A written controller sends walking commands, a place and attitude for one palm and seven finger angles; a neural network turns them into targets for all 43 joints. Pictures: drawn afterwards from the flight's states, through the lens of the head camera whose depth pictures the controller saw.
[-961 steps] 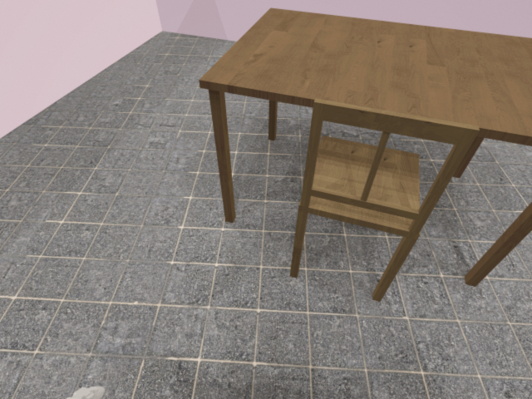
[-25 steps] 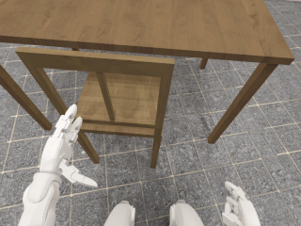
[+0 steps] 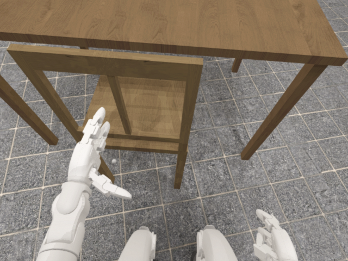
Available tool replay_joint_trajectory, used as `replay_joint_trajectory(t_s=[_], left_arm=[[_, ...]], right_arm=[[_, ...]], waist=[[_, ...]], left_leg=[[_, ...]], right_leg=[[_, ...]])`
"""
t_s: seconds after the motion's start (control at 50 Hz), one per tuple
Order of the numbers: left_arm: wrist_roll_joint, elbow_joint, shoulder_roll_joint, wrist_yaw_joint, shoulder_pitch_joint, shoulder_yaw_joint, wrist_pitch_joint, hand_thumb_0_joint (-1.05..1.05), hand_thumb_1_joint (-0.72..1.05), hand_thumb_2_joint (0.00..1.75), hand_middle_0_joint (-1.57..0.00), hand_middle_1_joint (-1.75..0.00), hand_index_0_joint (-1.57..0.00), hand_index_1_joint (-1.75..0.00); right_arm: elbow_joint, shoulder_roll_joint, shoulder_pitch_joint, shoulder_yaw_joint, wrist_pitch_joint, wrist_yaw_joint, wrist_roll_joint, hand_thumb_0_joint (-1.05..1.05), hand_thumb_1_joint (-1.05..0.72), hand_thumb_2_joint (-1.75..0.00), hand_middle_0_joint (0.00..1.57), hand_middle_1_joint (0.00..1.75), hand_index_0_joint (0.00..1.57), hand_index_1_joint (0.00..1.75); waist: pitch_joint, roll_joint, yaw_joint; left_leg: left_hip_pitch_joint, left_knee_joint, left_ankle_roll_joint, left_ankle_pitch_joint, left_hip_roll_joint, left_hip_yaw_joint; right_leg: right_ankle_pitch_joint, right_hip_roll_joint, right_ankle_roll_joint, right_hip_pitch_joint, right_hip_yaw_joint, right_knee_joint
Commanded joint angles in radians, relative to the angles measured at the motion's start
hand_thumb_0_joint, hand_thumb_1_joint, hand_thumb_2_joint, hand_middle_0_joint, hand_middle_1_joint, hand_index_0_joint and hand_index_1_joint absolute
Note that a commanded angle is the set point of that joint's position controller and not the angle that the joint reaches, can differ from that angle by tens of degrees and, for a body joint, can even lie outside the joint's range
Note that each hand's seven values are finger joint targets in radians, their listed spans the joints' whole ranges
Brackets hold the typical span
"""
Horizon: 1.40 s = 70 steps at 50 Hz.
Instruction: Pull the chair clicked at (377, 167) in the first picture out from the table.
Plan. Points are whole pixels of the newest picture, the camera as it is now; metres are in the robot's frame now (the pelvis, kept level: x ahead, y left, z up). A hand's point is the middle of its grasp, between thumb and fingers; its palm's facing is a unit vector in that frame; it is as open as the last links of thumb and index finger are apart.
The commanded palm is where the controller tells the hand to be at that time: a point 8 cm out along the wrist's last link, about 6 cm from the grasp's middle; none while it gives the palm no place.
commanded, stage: aim the fingers beside a spindle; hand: left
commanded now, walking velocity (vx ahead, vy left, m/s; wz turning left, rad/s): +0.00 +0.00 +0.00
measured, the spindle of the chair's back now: (121, 108) +0.48 +0.16 +0.01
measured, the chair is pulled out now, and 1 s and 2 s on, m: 0.00 0.00 0.00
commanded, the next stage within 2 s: push the fingers through the gap in 0.76 s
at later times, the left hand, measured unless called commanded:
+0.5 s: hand (117, 156) +0.34 +0.14 +0.02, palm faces -0.05 -1.00 -0.05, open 16.9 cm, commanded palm +0.32 +0.19 +0.03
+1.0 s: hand (120, 157) +0.34 +0.14 +0.02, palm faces -0.08 -1.00 -0.04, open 16.9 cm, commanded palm +0.33 +0.19 +0.03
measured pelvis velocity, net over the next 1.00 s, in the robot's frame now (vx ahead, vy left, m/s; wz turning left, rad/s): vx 0.00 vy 0.00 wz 0.00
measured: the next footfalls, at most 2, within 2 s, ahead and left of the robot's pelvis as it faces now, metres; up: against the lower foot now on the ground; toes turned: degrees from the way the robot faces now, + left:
none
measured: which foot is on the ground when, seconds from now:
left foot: down 0.00-1.00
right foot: down 0.00-1.00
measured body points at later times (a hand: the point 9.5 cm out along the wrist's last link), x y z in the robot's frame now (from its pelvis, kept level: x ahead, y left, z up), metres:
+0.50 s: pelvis +0.00 -0.01 +0.00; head +0.10 +0.00 +0.43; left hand +0.33 +0.20 +0.03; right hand +0.16 -0.25 -0.11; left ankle +0.01 +0.11 -0.62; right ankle +0.04 -0.12 -0.62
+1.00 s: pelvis +0.00 +0.00 -0.01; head +0.10 +0.01 +0.43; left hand +0.33 +0.19 +0.03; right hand +0.17 -0.24 -0.10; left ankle +0.01 +0.11 -0.62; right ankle +0.04 -0.12 -0.62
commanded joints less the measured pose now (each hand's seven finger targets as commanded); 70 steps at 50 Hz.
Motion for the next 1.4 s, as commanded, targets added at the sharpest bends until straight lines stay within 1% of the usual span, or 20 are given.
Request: replay_joint_trajectory(t_s=[0.0,0.1,0.14,0.2,0.24,0.26,0.44,0.48,0.54,0.68,0.7,0.74,0.84,0.94,1.06,1.12,1.24,1.3,1.36,1.38], left_arm=[[-0.005,-0.208,0.09,0.014,-0.176,0.035,-0.085,0.0,-0.5,0.3,-0.06,-0.08,-0.06,-0.08],[0.003,-0.159,0.085,0.025,-0.253,0.02,-0.094,0.0,-0.5,0.3,-0.06,-0.08,-0.06,-0.08],[0.01,-0.156,0.074,0.029,-0.265,0.009,-0.102,0.0,-0.5,0.3,-0.06,-0.08,-0.06,-0.08],[0.009,-0.153,0.115,0.043,-0.259,0.055,-0.105,0.0,-0.5,0.3,-0.06,-0.08,-0.06,-0.08],[0.01,-0.151,0.106,0.046,-0.263,0.049,-0.102,0.0,-0.5,0.3,-0.06,-0.08,-0.06,-0.08],[0.011,-0.129,0.134,0.049,-0.255,0.077,-0.098,0.0,-0.5,0.3,-0.06,-0.08,-0.06,-0.08],[-0.016,-0.141,0.124,0.015,-0.233,0.075,-0.105,0.0,-0.5,0.3,-0.06,-0.08,-0.06,-0.08],[-0.018,-0.141,0.085,0.006,-0.22,0.034,-0.106,0.0,-0.5,0.3,-0.06,-0.08,-0.06,-0.08],[-0.018,-0.134,0.108,0.004,-0.212,0.055,-0.111,0.0,-0.5,0.3,-0.06,-0.08,-0.06,-0.08],[-0.012,-0.169,0.127,0.011,-0.23,0.071,-0.132,0.0,-0.5,0.3,-0.06,-0.08,-0.06,-0.08],[-0.012,-0.153,0.09,0.008,-0.24,0.031,-0.128,0.0,-0.5,0.3,-0.06,-0.08,-0.06,-0.08],[-0.012,-0.153,0.095,0.009,-0.273,0.031,-0.125,0.0,-0.5,0.3,-0.06,-0.08,-0.06,-0.08],[-0.004,-0.153,0.091,0.017,-0.228,0.029,-0.104,0.0,-0.5,0.3,-0.06,-0.08,-0.06,-0.08],[0.006,-0.114,0.11,0.039,-0.333,0.048,-0.101,0.0,-0.5,0.3,-0.06,-0.08,-0.06,-0.08],[0.013,-0.068,0.125,0.044,-0.383,0.061,-0.103,0.0,-0.5,0.3,-0.06,-0.08,-0.06,-0.08],[0.015,-0.039,0.104,0.037,-0.427,0.04,-0.097,0.0,-0.5,0.3,-0.06,-0.08,-0.06,-0.08],[0.011,-0.019,0.118,0.045,-0.462,0.064,-0.102,0.0,-0.5,0.3,-0.06,-0.08,-0.06,-0.08],[0.019,0.035,0.106,0.055,-0.504,0.055,-0.105,0.0,-0.5,0.3,-0.06,-0.08,-0.06,-0.08],[0.028,0.061,0.152,0.065,-0.535,0.097,-0.116,0.0,-0.5,0.3,-0.06,-0.08,-0.06,-0.08],[0.032,0.07,0.133,0.065,-0.567,0.078,-0.119,0.0,-0.5,0.3,-0.06,-0.08,-0.06,-0.08]], right_arm=[[-0.136,-0.145,-0.004,-0.061,-0.036,-0.007,0.004,0.0,-0.9,-0.9,0.2,0.3,0.2,0.3],[-0.114,-0.151,0.004,-0.063,-0.028,-0.009,0.004,0.0,-0.9,-0.9,0.2,0.3,0.2,0.3],[-0.118,-0.148,-0.001,-0.063,-0.026,-0.01,0.002,0.0,-0.9,-0.9,0.2,0.3,0.2,0.3],[-0.117,-0.15,0.002,-0.064,-0.017,-0.009,0.002,0.0,-0.9,-0.9,0.2,0.3,0.2,0.3],[-0.121,-0.145,0.0,-0.063,-0.013,-0.008,0.001,0.0,-0.9,-0.9,0.2,0.3,0.2,0.3],[-0.118,-0.149,0.004,-0.062,-0.008,-0.009,0.001,0.0,-0.9,-0.9,0.2,0.3,0.2,0.3],[-0.121,-0.147,0.004,-0.065,-0.003,-0.01,0.009,0.0,-0.9,-0.9,0.2,0.3,0.2,0.3],[-0.12,-0.144,0.006,-0.063,-0.007,-0.009,0.009,0.0,-0.9,-0.9,0.2,0.3,0.2,0.3],[-0.119,-0.149,0.004,-0.065,-0.008,-0.011,0.01,0.0,-0.9,-0.9,0.2,0.3,0.2,0.3],[-0.121,-0.149,-0.005,-0.066,-0.014,-0.013,0.006,0.0,-0.9,-0.9,0.2,0.3,0.2,0.3],[-0.119,-0.146,-0.007,-0.063,-0.014,-0.012,0.007,0.0,-0.9,-0.9,0.2,0.3,0.2,0.3],[-0.115,-0.151,-0.006,-0.064,-0.015,-0.014,0.008,0.0,-0.9,-0.9,0.2,0.3,0.2,0.3],[-0.124,-0.151,-0.001,-0.065,-0.01,-0.01,0.008,0.0,-0.9,-0.9,0.2,0.3,0.2,0.3],[-0.112,-0.153,-0.003,-0.061,-0.001,-0.014,0.005,0.0,-0.9,-0.9,0.2,0.3,0.2,0.3],[-0.101,-0.155,0.01,-0.06,0.004,-0.015,0.002,0.0,-0.9,-0.9,0.2,0.3,0.2,0.3],[-0.095,-0.155,0.014,-0.059,0.01,-0.012,0.004,0.0,-0.9,-0.9,0.2,0.3,0.2,0.3],[-0.085,-0.156,0.036,-0.064,0.016,-0.009,0.003,0.0,-0.9,-0.9,0.2,0.3,0.2,0.3],[-0.072,-0.156,0.04,-0.063,0.024,-0.006,0.002,0.0,-0.9,-0.9,0.2,0.3,0.2,0.3],[-0.069,-0.162,0.048,-0.065,0.028,-0.007,-0.001,0.0,-0.9,-0.9,0.2,0.3,0.2,0.3],[-0.067,-0.158,0.05,-0.061,0.03,-0.006,-0.003,0.0,-0.9,-0.9,0.2,0.3,0.2,0.3]], waist=[[-0.353,0.027,-0.005],[-0.326,-0.009,-0.033],[-0.345,0.025,-0.021],[-0.376,0.002,-0.01],[-0.389,0.016,-0.007],[-0.383,-0.003,-0.006],[-0.379,-0.013,-0.01],[-0.365,0.002,-0.021],[-0.34,-0.019,-0.019],[-0.366,0.026,-0.009],[-0.345,0.019,-0.025],[-0.343,0.015,-0.028],[-0.372,0.027,-0.01],[-0.344,0.0,-0.028],[-0.381,0.016,-0.028],[-0.379,0.035,-0.034],[-0.42,0.012,-0.033],[-0.371,0.006,-0.049],[-0.384,0.005,-0.044],[-0.387,0.022,-0.05]], left_leg=[[0.195,-0.182,-0.002,0.317,0.001,-0.024],[0.16,-0.162,0.002,0.263,0.003,-0.026],[0.159,-0.158,0.001,0.267,-0.003,-0.02],[0.162,-0.159,0.003,0.277,-0.003,-0.016],[0.159,-0.159,0.004,0.283,-0.006,-0.009],[0.144,-0.158,0.005,0.284,-0.005,-0.013],[0.136,-0.163,0.006,0.274,-0.004,-0.002],[0.145,-0.161,0.009,0.282,-0.005,0.0],[0.125,-0.164,0.007,0.255,-0.004,-0.003],[0.155,-0.16,0.005,0.271,-0.005,-0.007],[0.155,-0.159,0.007,0.255,-0.005,-0.007],[0.152,-0.16,0.007,0.24,-0.004,-0.014],[0.187,-0.171,0.0,0.289,-0.002,-0.021],[0.146,-0.158,0.003,0.238,-0.004,-0.018],[0.165,-0.158,0.001,0.276,-0.002,-0.021],[0.17,-0.164,-0.003,0.27,-0.001,-0.022],[0.187,-0.165,-0.004,0.322,0.001,-0.02],[0.17,-0.167,-0.004,0.291,0.003,-0.023],[0.151,-0.164,-0.001,0.275,0.0,-0.017],[0.152,-0.165,-0.001,0.275,-0.002,-0.016]], right_leg=[[0.23,0.008,-0.03,0.245,0.014,-0.146],[0.189,0.009,-0.026,0.207,0.017,-0.149],[0.191,0.005,-0.029,0.212,0.023,-0.143],[0.205,0.006,-0.028,0.239,0.027,-0.144],[0.221,0.006,-0.027,0.259,0.032,-0.144],[0.223,0.008,-0.028,0.263,0.031,-0.143],[0.235,0.007,-0.024,0.299,0.042,-0.161],[0.245,0.006,-0.023,0.285,0.04,-0.164],[0.215,0.006,-0.023,0.277,0.04,-0.168],[0.211,0.007,-0.028,0.255,0.036,-0.151],[0.197,0.007,-0.025,0.238,0.034,-0.159],[0.176,0.007,-0.024,0.225,0.032,-0.159],[0.212,0.007,-0.029,0.234,0.021,-0.147],[0.171,0.007,-0.025,0.211,0.026,-0.151],[0.202,0.009,-0.029,0.218,0.025,-0.142],[0.195,0.008,-0.029,0.209,0.025,-0.145],[0.248,0.008,-0.028,0.239,0.026,-0.142],[0.215,0.01,-0.026,0.199,0.022,-0.147],[0.207,0.012,-0.028,0.214,0.03,-0.148],[0.211,0.011,-0.027,0.214,0.03,-0.148]])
